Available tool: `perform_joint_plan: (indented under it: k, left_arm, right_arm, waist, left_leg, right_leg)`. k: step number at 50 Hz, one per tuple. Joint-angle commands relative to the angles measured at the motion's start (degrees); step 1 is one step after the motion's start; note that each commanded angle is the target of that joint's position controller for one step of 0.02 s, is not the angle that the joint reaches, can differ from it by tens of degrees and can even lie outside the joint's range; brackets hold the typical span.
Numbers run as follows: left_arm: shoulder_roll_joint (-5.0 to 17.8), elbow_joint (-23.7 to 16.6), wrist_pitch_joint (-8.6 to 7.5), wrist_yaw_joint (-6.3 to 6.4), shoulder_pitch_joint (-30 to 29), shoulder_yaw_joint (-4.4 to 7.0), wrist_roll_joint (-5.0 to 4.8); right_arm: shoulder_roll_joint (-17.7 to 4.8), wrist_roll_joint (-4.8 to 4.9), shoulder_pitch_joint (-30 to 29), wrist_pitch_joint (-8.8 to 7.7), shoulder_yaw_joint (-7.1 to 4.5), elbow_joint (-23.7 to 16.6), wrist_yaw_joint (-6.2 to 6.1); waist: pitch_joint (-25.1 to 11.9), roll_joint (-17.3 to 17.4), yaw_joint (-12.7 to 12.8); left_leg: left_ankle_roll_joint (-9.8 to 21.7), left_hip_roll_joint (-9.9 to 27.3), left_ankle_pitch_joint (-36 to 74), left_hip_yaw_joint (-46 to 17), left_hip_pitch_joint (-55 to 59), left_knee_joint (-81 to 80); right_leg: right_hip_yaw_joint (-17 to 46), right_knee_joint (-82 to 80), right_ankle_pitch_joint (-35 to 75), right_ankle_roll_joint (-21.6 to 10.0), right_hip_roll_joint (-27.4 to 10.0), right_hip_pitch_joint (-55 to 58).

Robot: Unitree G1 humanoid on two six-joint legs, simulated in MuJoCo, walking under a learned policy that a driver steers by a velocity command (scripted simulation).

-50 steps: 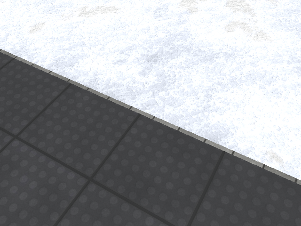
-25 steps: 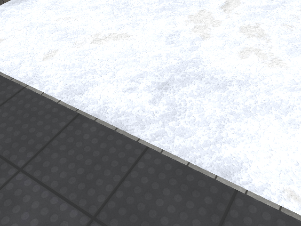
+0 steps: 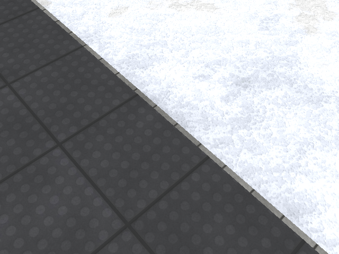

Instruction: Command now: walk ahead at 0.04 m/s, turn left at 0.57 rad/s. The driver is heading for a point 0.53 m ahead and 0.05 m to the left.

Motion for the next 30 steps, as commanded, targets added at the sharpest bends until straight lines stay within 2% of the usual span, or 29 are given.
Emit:
perform_joint_plan:
  k: [1,4,6,7,9,10,11,12,13,14,15,16,18,21,23,25,27,28,29,30]
  left_arm:
    - [4.2,-2.0,-0.04,0.24,5.3,0.92,0.10]
    - [4.4,-3.2,0.02,-0.30,3.1,0.87,-0.22]
    - [4.7,-4.0,-0.33,-0.73,2.4,0.98,-0.54]
    - [4.8,-4.1,-0.64,-1.00,2.7,1.08,-0.65]
    - [4.8,-3.4,-1.25,-1.57,6.1,1.47,-0.77]
    - [7.7,-3.2,-1.28,-1.47,8.2,2.36,-0.19]
    - [13.6,-3.9,-0.54,-0.97,7.0,3.60,1.13]
    - [12.3,-4.9,-0.43,-1.18,5.9,3.42,2.85]
    - [8.9,-6.9,-0.59,-0.81,2.3,2.43,2.70]
    - [6.8,-7.5,-0.52,-0.54,-0.9,1.92,1.69]
    - [5.6,-8.2,-0.44,-0.30,-2.3,1.51,0.66]
    - [5.1,-8.3,-0.29,-0.07,-2.5,1.20,0.12]
    - [5.3,-8.2,0.24,0.28,-0.7,1.20,0.34]
    - [7.3,-7.6,0.86,0.59,3.2,2.09,0.37]
    - [9.0,-7.7,1.04,0.21,3.1,2.83,0.06]
    - [10.2,-7.8,1.17,-0.37,2.6,3.34,-0.35]
    - [10.9,-7.2,1.06,-0.95,3.9,3.69,-1.34]
    - [11.0,-6.8,0.95,-1.23,3.9,3.65,-2.01]
    - [10.5,-6.6,0.90,-1.50,2.8,3.35,-2.65]
    - [8.1,-5.9,0.69,-1.82,3.1,2.59,-2.65]
  right_arm:
    - [-9.7,0.36,-2.1,-0.38,-2.73,-4.6,-1.12]
    - [-9.8,0.48,-2.1,0.27,-2.76,-4.9,-1.45]
    - [-9.5,0.56,-1.7,0.70,-2.65,-5.1,-1.39]
    - [-9.5,0.69,-1.6,0.91,-2.58,-5.3,-1.38]
    - [-8.9,1.31,-2.4,1.53,-2.28,-5.7,-1.66]
    - [-7.0,1.43,-0.6,1.66,-1.71,-5.7,-1.84]
    - [-3.8,1.41,2.4,1.41,-1.10,-6.6,-1.63]
    - [-7.9,0.92,1.3,0.39,-2.33,-7.5,-1.39]
    - [-11.3,1.10,2.1,0.31,-3.60,-6.2,-1.21]
    - [-11.1,1.37,3.9,0.93,-3.93,-4.6,-1.27]
    - [-9.9,1.13,5.3,1.72,-3.79,-3.5,-1.54]
    - [-8.5,1.13,5.6,2.30,-3.47,-3.4,-1.44]
    - [-6.5,1.67,3.3,2.56,-2.77,-5.0,-1.14]
    - [-4.9,1.63,-0.9,2.37,-1.83,-7.8,-0.58]
    - [-4.1,1.36,-1.7,2.32,-1.24,-8.9,0.11]
    - [-4.7,1.46,-1.0,2.42,-1.33,-9.2,0.67]
    - [-5.1,1.66,-0.6,2.71,-1.45,-9.4,1.18]
    - [-4.9,1.70,0.5,2.66,-1.45,-9.1,1.45]
    - [-4.5,1.66,3.8,2.42,-1.51,-7.7,1.70]
    - [-4.8,1.86,8.7,2.08,-1.91,-5.2,1.60]
  waist:
    - [-11.3,6.7,1.6]
    - [-10.9,8.1,0.8]
    - [-10.4,9.0,0.4]
    - [-10.2,9.4,0.6]
    - [-10.0,9.2,2.9]
    - [-10.5,5.7,3.0]
    - [-9.9,-10.6,-0.4]
    - [-9.0,-16.6,0.9]
    - [-8.1,-10.8,0.0]
    - [-6.7,-7.9,-1.4]
    - [-6.0,-6.9,-1.6]
    - [-5.1,-6.8,-1.2]
    - [-4.2,-7.5,0.2]
    - [-6.1,-9.0,3.2]
    - [-7.3,-9.6,3.6]
    - [-7.7,-10.4,3.5]
    - [-8.0,-10.2,3.8]
    - [-7.4,-9.7,2.9]
    - [-7.1,-8.8,0.7]
    - [-7.6,-6.7,-1.2]
  left_leg:
    - [11.2,13.0,4.9,-15.4,5.1,-8.1]
    - [9.8,12.3,-3.8,-18.6,3.9,-8.5]
    - [9.0,12.1,-5.6,-21.3,4.9,-7.6]
    - [8.5,11.9,-5.1,-22.5,5.6,-6.7]
    - [5.9,9.8,-4.4,-22.8,4.1,-3.3]
    - [2.8,6.9,-9.9,-20.1,-0.4,1.8]
    - [-1.2,-2.3,-24.0,-8.6,-11.1,15.5]
    - [-3.5,-2.2,-30.0,-5.0,-15.3,28.9]
    - [-4.3,0.1,-26.1,-6.7,-14.1,37.0]
    - [-5.2,0.5,-22.6,-5.6,-13.8,40.6]
    - [-6.3,0.9,-19.6,-4.7,-14.1,43.9]
    - [-7.2,1.3,-17.8,-4.1,-14.6,46.3]
    - [-8.3,2.2,-15.0,-0.8,-14.5,42.8]
    - [-9.4,4.8,-15.7,0.8,-14.0,33.0]
    - [-8.8,6.1,-17.5,2.5,-9.3,26.7]
    - [-7.7,5.9,-17.8,4.7,-4.1,21.3]
    - [-5.8,5.3,-16.9,6.4,-0.2,15.5]
    - [-4.2,4.8,-15.6,7.0,3.2,11.0]
    - [-2.3,3.8,-12.1,8.2,9.2,4.4]
    - [-0.6,2.3,-11.2,8.7,18.1,0.0]
  right_leg:
    - [0.5,-7.2,4.5,0.9,1.2,5.0]
    - [1.0,-12.6,6.7,0.9,2.2,7.3]
    - [1.2,-16.8,6.1,0.4,3.0,8.5]
    - [1.1,-19.9,6.2,0.0,3.3,9.7]
    - [-0.2,-32.0,12.4,-1.6,3.4,17.0]
    - [4.2,-36.8,14.3,-4.0,-2.9,23.4]
    - [18.3,-39.7,20.8,-11.1,-16.6,28.3]
    - [28.1,-42.6,23.2,-18.7,-23.2,23.5]
    - [23.4,-42.1,23.0,-18.4,-20.9,21.6]
    - [16.8,-41.0,22.9,-15.4,-17.0,20.3]
    - [12.3,-40.4,22.5,-13.6,-14.2,20.7]
    - [9.5,-40.2,23.9,-13.5,-13.3,20.7]
    - [4.6,-40.8,24.5,-13.8,-11.4,21.7]
    - [3.2,-39.8,28.4,-15.3,-13.5,28.2]
    - [1.6,-39.2,30.7,-15.6,-14.8,28.1]
    - [0.0,-38.9,32.2,-15.6,-15.6,26.3]
    - [0.2,-40.0,20.1,-15.1,-16.1,24.7]
    - [0.3,-40.2,13.6,-14.5,-16.0,22.5]
    - [-0.5,-39.0,7.8,-13.4,-15.2,18.8]
    - [-2.9,-35.3,2.9,-11.4,-13.2,13.2]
